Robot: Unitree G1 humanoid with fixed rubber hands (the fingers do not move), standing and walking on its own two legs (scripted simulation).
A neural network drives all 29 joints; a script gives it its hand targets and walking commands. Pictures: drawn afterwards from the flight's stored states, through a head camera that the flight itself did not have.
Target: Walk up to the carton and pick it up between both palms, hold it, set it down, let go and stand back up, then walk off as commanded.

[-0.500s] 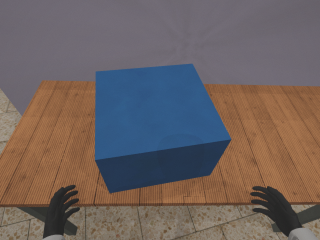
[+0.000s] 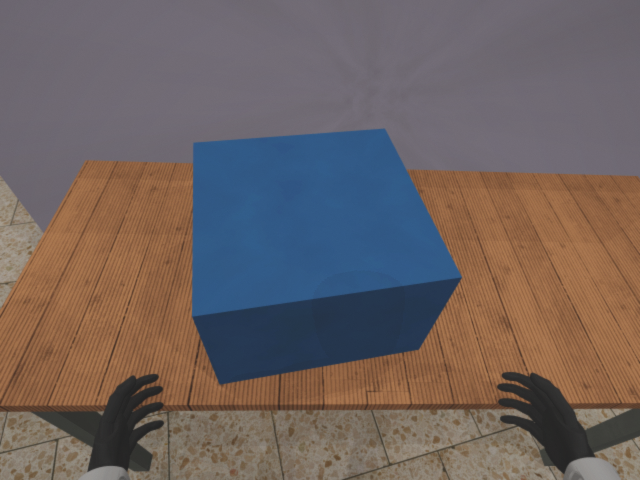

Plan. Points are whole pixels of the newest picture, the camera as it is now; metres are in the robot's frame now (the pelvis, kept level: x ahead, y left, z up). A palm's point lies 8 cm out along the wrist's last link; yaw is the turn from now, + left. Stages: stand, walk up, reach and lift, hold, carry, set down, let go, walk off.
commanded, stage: set down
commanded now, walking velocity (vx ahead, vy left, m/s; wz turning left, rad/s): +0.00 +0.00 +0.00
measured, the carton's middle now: (307, 247) +0.44 +0.06 +0.00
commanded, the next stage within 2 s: let go in 0.44 s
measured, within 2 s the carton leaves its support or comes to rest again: neither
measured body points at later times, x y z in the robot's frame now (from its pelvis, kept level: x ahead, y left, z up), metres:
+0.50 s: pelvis -0.01 +0.01 +0.00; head -0.01 +0.02 +0.45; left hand +0.16 +0.26 -0.03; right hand +0.21 -0.26 -0.03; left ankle -0.02 +0.15 -0.74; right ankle +0.00 -0.12 -0.74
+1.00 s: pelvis -0.02 +0.02 +0.00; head -0.03 +0.03 +0.45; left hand +0.16 +0.26 -0.03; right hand +0.21 -0.26 -0.03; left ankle -0.02 +0.15 -0.74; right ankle +0.00 -0.12 -0.74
